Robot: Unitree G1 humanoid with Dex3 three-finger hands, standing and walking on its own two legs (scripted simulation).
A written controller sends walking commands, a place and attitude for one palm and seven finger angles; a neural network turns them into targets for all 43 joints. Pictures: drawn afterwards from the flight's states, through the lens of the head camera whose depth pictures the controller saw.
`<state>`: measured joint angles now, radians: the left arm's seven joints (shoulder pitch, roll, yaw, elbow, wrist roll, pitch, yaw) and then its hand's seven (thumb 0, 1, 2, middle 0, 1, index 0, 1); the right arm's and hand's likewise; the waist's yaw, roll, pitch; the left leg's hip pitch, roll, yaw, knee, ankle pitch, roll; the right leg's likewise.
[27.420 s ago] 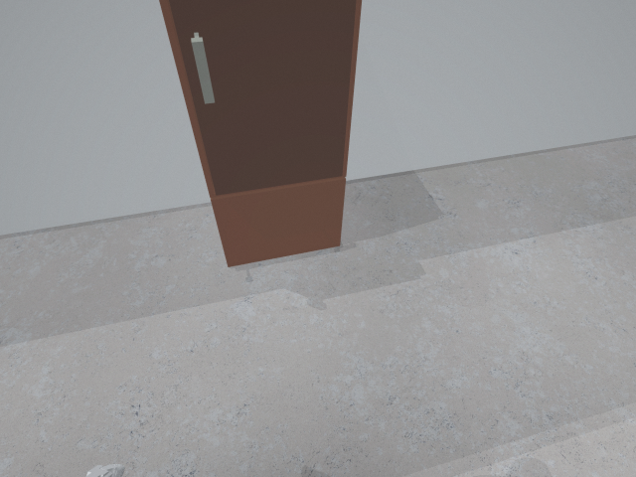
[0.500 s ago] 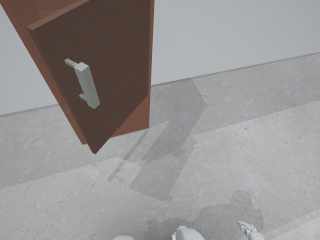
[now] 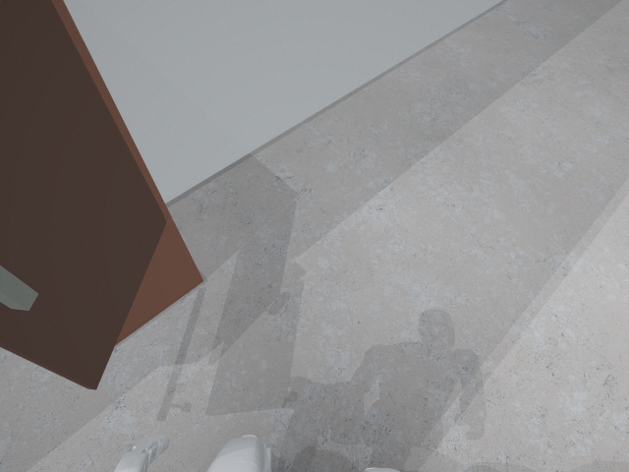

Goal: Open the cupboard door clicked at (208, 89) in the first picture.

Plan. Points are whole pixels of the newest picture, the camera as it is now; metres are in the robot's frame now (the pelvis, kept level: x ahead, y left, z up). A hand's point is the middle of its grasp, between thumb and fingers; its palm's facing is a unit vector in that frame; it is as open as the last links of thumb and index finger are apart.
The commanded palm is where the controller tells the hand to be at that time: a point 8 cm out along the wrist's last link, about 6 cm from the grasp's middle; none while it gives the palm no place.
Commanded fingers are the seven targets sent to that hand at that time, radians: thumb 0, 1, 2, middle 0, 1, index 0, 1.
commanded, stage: walk to a spot facing it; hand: left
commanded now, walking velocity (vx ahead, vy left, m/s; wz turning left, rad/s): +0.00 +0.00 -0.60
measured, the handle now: out of the picture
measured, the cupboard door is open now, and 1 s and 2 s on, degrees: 40 40 40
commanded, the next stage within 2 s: turn to face it in 1.80 s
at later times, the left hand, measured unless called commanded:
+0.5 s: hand (211, 432) +0.18 +0.16 -0.16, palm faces -0.29 -0.92 -0.26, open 7.4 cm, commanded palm none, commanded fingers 0.00 0.90 0.90 -0.20 -0.30 -0.20 -0.30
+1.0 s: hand (258, 352) +0.30 +0.11 -0.17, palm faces -0.52 -0.84 -0.17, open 7.4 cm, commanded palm none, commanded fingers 0.00 0.90 0.90 -0.20 -0.30 -0.20 -0.30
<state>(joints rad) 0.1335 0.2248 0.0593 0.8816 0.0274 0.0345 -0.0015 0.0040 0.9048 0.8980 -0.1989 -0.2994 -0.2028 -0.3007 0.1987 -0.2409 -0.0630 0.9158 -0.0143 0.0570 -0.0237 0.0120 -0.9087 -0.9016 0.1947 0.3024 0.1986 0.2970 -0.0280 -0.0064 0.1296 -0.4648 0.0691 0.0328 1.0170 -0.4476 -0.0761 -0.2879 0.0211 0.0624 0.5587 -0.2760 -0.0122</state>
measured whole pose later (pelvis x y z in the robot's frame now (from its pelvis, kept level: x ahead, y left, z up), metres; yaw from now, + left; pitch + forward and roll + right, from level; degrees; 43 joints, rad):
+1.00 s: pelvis +0.16 -0.04 +0.01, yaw -35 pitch +2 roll -1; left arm 0.25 0.25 0.10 0.98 0.03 0.01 -0.06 0.01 0.91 0.90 -0.20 -0.30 -0.20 -0.30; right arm 0.27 -0.17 -0.02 0.89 -0.04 -0.08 -0.03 0.01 -0.91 -0.90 0.20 0.30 0.20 0.30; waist 0.02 -0.05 0.06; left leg -0.18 0.07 0.13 0.47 -0.31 -0.02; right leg -0.53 -0.02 -0.01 1.20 -0.33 -0.01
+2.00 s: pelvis +0.47 -0.42 +0.00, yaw -55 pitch -1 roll +1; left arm 0.33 0.14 0.05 1.09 0.02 -0.03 0.00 0.01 0.91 0.90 -0.20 -0.30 -0.20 -0.30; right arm 0.20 -0.15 -0.03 1.02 -0.02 -0.08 -0.04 0.00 -0.92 -0.90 0.20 0.30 0.20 0.30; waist 0.04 -0.04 0.07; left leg -0.24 0.01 0.15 0.51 -0.26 0.05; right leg -0.48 -0.05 -0.02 1.16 -0.35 -0.01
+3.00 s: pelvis +0.54 -0.59 +0.00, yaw -20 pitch +0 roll +1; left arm 0.21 0.20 0.05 0.88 0.03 0.01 0.02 0.00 0.91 0.90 -0.20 -0.30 -0.20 -0.30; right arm 0.12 -0.26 -0.09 0.92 -0.02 0.08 0.02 0.01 -0.91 -0.90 0.20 0.30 0.20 0.30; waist -0.01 0.03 0.11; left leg -0.52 -0.01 0.00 1.15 -0.45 -0.05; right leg -0.27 -0.09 -0.12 0.57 -0.30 0.00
